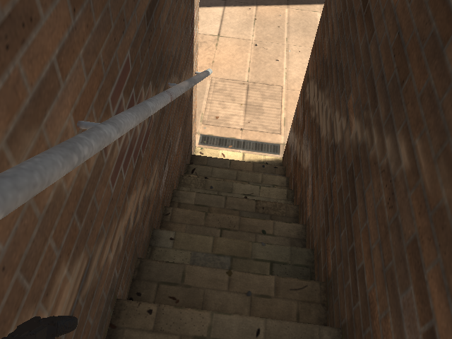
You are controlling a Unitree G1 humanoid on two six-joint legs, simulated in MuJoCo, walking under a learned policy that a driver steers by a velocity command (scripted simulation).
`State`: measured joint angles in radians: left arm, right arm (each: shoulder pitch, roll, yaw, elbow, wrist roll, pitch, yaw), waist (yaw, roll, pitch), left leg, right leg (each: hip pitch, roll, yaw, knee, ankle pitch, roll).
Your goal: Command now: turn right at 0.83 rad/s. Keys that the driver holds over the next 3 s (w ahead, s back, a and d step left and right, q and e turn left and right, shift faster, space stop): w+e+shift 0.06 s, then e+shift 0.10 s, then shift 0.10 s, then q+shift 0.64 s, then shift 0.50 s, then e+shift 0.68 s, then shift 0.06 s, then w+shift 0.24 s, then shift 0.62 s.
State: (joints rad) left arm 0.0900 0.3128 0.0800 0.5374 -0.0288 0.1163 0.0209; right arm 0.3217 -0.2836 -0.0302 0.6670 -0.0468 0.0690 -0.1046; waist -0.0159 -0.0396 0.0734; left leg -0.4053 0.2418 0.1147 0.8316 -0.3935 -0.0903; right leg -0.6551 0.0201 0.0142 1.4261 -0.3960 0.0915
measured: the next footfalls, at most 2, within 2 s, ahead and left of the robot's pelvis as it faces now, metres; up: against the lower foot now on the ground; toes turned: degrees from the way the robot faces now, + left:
right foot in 0.14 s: -0.04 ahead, -0.11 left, +0.00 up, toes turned -10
left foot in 0.72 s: +0.28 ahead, -0.11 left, -0.19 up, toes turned -10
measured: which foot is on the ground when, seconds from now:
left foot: down 0.00-0.10, up 0.12-0.70, down 0.72-1.00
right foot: up 0.00-0.12, down 0.14-0.68, up 0.70-0.96, down 0.98-1.00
